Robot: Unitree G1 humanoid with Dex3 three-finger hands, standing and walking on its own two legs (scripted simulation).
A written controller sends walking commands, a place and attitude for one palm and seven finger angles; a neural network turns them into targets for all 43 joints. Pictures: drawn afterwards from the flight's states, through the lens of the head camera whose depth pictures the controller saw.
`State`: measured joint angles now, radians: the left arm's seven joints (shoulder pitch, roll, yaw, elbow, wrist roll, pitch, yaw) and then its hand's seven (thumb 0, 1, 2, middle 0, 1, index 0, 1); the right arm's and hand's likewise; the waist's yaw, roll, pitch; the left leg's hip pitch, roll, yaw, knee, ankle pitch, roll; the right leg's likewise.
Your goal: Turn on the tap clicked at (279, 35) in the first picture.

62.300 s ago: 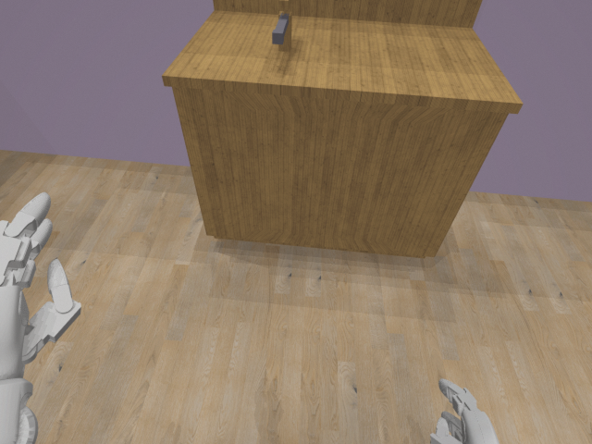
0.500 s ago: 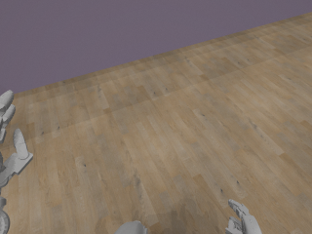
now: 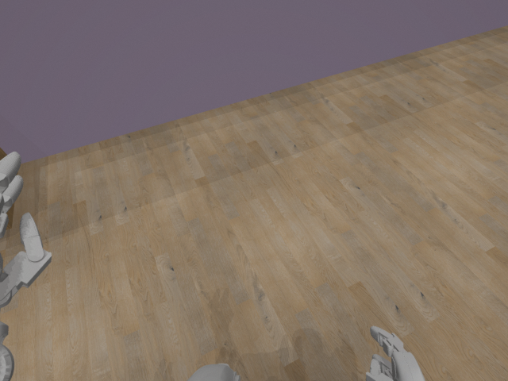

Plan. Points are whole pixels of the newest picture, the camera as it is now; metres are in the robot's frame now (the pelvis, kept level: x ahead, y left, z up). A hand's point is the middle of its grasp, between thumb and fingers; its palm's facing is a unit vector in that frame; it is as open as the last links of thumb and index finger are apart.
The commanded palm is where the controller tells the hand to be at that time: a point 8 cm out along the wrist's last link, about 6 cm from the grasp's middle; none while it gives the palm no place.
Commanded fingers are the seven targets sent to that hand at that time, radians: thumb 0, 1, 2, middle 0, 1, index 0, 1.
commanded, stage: come to a stop and stand still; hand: left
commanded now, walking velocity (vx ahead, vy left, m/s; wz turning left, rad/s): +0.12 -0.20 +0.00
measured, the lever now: out of the picture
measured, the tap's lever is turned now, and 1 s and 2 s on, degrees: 73 73 73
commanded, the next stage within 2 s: look again from close up in 0.90 s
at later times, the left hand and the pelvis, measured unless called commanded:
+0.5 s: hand (9, 254) +0.21 +0.30 +0.17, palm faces +0.39 -0.82 -0.42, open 7.4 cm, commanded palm +0.16 +0.33 +0.19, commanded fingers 0.00 0.90 0.90 -0.20 -0.30 -0.20 -0.30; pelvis +0.00 +0.06 +0.00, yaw -2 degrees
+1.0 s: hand (4, 246) +0.23 +0.31 +0.16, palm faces +0.38 -0.84 -0.39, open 7.4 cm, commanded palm +0.18 +0.35 +0.19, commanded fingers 0.00 0.90 0.90 -0.20 -0.30 -0.20 -0.30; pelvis +0.01 +0.07 +0.01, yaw -2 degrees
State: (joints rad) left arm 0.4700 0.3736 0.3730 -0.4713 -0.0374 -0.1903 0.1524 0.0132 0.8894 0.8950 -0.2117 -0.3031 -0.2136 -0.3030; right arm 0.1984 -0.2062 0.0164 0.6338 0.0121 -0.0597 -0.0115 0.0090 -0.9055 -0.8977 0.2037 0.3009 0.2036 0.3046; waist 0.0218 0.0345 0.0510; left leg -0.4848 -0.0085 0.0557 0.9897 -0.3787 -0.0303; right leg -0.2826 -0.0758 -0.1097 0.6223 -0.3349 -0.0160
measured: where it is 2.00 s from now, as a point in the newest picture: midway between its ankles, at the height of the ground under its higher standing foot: outside the picture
